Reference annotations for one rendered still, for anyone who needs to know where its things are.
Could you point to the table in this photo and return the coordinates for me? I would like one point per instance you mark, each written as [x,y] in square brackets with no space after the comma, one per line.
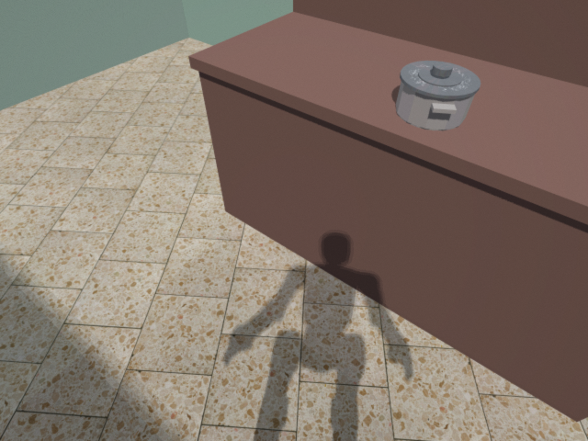
[477,235]

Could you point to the pot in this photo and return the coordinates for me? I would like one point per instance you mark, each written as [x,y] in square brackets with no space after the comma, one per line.
[431,113]

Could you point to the lid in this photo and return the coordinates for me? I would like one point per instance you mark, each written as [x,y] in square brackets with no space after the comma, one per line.
[460,84]

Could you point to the knob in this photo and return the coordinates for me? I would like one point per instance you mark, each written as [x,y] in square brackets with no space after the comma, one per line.
[442,69]

